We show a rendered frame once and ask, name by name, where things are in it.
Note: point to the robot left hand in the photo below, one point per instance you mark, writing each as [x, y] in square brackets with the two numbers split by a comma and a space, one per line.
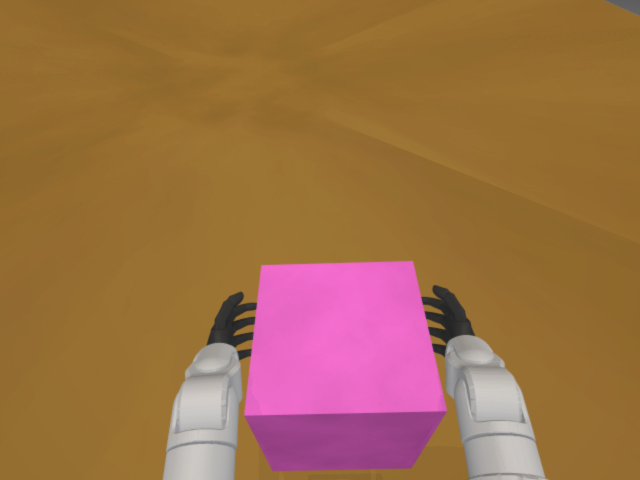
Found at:
[224, 327]

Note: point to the robot right hand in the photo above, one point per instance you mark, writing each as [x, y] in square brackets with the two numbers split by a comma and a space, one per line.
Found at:
[454, 319]

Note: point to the right robot forearm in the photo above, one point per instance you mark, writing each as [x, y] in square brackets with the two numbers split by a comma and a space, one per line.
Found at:
[494, 424]

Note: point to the left robot forearm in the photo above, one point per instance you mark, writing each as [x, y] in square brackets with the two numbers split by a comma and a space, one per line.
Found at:
[203, 430]

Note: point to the carton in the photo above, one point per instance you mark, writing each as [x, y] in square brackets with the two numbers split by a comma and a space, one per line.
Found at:
[342, 373]

